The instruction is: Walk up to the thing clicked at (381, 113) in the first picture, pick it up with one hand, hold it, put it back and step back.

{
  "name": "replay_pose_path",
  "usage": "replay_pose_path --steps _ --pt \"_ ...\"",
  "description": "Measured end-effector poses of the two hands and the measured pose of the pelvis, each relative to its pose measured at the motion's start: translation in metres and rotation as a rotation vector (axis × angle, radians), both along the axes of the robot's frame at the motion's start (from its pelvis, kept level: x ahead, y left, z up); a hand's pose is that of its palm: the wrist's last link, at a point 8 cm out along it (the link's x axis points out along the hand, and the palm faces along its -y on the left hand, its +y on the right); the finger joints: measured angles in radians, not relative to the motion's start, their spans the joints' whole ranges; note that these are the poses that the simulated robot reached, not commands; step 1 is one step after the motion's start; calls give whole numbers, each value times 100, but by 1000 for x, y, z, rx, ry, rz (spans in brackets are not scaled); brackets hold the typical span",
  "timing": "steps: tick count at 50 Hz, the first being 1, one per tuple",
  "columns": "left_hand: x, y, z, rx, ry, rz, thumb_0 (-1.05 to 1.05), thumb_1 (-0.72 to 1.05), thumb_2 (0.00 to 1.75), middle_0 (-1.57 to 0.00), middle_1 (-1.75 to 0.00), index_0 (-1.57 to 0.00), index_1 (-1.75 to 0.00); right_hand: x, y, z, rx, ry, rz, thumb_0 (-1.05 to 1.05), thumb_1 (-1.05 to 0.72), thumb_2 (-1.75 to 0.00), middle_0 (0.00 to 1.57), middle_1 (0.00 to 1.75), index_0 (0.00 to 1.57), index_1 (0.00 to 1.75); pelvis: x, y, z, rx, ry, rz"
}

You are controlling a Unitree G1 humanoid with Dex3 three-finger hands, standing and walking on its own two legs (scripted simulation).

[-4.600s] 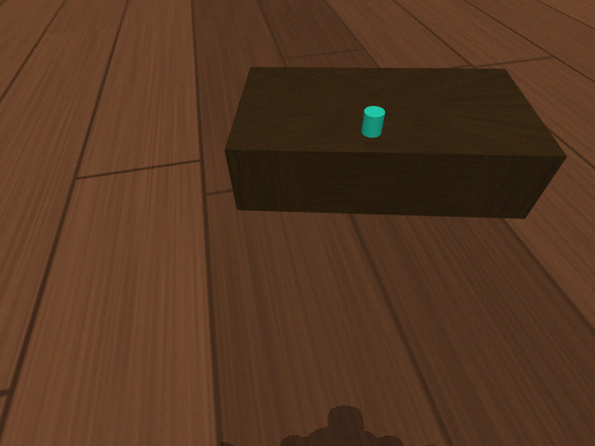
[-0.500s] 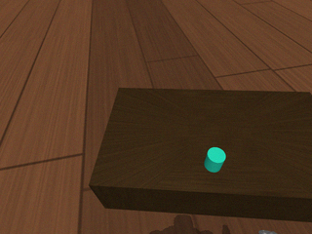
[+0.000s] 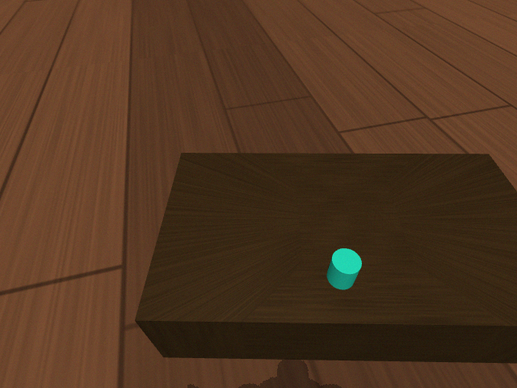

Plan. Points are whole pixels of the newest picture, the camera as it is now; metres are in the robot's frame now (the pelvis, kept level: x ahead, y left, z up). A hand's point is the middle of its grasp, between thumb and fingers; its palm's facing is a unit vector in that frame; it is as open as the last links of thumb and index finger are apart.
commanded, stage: walk up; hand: right
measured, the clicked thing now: (343, 269) +0.52 -0.23 -0.37
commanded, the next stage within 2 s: stand in 0.44 s
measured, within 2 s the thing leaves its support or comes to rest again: neither
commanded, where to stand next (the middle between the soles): +0.07 -0.01 m, yaw -1 degrees
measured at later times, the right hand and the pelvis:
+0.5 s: hand out of the picture +0.09 -0.24 -0.16, palm faces -0.01 +0.94 -0.33, open 7.4 cm; pelvis +0.00 +0.00 +0.00, yaw +0 degrees
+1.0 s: hand out of the picture +0.09 -0.25 -0.16, palm faces -0.03 +0.94 -0.34, open 7.4 cm; pelvis +0.01 +0.00 +0.00, yaw +0 degrees
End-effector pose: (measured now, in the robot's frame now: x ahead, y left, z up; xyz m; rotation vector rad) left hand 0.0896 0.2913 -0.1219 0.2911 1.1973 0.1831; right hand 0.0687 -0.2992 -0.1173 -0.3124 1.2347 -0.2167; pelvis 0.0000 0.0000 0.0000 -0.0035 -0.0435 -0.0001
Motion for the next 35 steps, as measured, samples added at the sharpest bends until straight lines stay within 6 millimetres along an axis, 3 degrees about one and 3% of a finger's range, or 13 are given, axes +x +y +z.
replay_pose_path --steps 10,35 --pt "-6 4 -1 5 27 5 0 90 90 -21 -30 -20 -30 -4 5 -2 8 14 -4 1 -90 -90 20 30 20 30 1 2 0 0 4 -3" --pt "-19 9 2 26 47 19 0 90 90 -21 -30 -20 -30 14 6 -2 14 -11 23 1 -90 -90 20 30 20 30 7 1 1 2 5 4"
